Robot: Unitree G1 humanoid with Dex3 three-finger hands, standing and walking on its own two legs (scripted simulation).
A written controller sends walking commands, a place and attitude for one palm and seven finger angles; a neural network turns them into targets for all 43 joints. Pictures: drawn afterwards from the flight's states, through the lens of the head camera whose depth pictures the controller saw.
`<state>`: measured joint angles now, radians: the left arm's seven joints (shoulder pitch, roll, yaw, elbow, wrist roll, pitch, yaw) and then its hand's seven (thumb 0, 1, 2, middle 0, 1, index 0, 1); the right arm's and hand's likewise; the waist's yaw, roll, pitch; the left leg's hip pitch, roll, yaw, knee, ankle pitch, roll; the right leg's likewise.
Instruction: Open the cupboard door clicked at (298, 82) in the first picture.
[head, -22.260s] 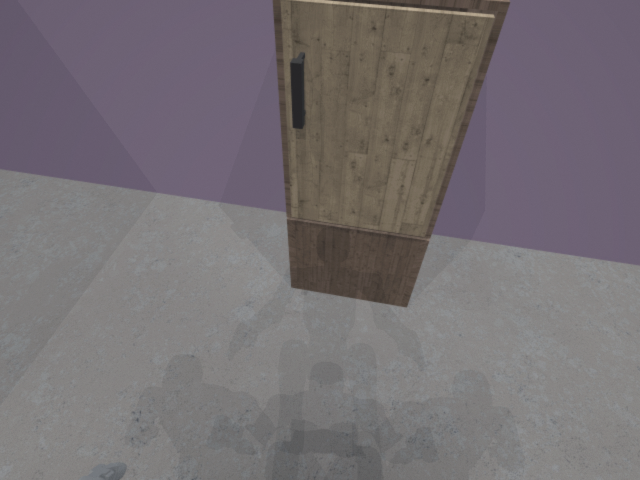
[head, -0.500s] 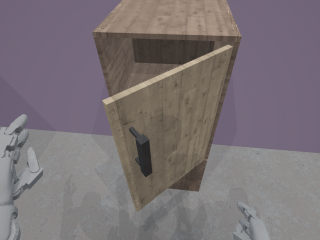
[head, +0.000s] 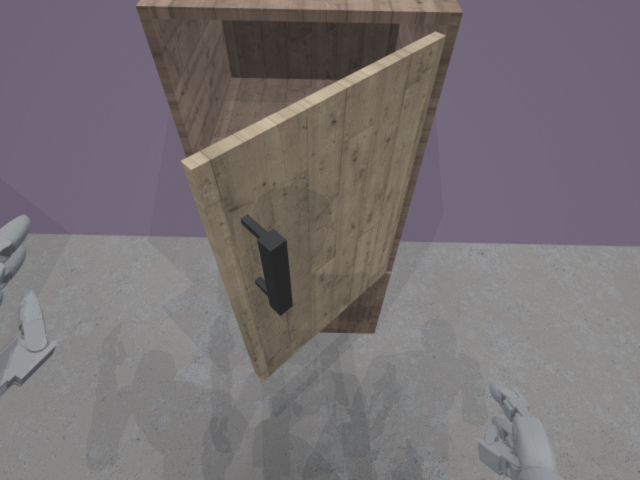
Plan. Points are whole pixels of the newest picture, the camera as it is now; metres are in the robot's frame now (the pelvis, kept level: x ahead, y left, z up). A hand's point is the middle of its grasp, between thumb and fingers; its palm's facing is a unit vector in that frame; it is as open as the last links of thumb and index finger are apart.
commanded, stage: step back with the hand held close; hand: left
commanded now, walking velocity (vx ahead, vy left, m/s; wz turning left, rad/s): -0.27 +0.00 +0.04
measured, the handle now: (266, 266) +0.35 +0.10 +0.06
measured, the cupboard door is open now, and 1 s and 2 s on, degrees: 45 45 45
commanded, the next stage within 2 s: stop stepping back and stand still in 0.88 s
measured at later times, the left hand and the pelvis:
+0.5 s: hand out of the picture +0.12 +0.28 +0.16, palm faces +0.48 -0.72 -0.50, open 7.5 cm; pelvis -0.08 +0.01 -0.01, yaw +3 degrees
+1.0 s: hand out of the picture +0.04 +0.30 +0.16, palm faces +0.41 -0.78 -0.46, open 7.4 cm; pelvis -0.16 +0.02 +0.00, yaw +1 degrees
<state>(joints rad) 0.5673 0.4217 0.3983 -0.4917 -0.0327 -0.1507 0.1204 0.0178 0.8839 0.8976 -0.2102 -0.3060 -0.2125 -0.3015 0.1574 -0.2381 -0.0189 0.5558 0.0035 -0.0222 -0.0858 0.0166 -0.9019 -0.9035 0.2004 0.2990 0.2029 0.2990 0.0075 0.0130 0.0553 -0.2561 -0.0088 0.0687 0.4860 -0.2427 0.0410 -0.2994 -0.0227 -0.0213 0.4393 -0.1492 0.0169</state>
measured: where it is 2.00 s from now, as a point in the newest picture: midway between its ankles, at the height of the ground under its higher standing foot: outside the picture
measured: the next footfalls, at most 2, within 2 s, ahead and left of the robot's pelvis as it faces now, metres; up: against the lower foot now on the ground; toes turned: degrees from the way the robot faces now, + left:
right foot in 0.60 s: -0.11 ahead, -0.12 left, +0.00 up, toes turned +2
right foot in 1.16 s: -0.26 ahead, -0.08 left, +0.00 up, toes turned -1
